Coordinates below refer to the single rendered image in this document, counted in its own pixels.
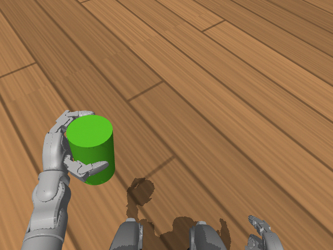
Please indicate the left robot hand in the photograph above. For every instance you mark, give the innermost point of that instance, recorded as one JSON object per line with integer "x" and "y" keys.
{"x": 57, "y": 153}

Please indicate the can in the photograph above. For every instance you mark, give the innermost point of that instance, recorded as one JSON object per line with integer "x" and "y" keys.
{"x": 91, "y": 140}

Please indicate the left robot arm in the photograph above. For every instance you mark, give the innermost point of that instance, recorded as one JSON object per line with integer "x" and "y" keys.
{"x": 47, "y": 226}

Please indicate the right robot hand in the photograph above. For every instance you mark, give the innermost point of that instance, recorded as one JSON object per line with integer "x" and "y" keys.
{"x": 269, "y": 241}

